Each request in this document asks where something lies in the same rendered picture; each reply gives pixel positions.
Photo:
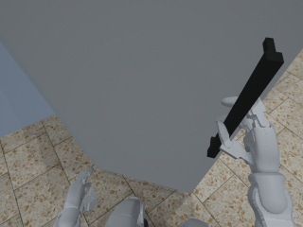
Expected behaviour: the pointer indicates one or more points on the left robot thigh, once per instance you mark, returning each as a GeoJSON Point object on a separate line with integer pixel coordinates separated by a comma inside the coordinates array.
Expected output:
{"type": "Point", "coordinates": [129, 213]}

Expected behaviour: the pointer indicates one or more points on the robot left forearm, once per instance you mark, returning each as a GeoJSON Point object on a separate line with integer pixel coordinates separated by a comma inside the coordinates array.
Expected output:
{"type": "Point", "coordinates": [68, 217]}

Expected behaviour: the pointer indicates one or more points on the fridge door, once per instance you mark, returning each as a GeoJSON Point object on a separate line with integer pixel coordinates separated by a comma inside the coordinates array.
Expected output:
{"type": "Point", "coordinates": [140, 82]}

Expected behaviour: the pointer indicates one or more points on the robot right forearm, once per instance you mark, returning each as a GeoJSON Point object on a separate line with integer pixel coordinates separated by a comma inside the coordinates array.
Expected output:
{"type": "Point", "coordinates": [271, 202]}

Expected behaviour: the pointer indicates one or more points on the handle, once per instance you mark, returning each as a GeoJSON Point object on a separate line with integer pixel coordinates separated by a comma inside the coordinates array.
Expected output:
{"type": "Point", "coordinates": [265, 70]}

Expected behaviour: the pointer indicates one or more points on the right robot hand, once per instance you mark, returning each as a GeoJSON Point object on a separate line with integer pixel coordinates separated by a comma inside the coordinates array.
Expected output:
{"type": "Point", "coordinates": [260, 137]}

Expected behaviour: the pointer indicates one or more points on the left robot hand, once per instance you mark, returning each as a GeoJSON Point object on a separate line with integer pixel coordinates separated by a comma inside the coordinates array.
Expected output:
{"type": "Point", "coordinates": [75, 197]}

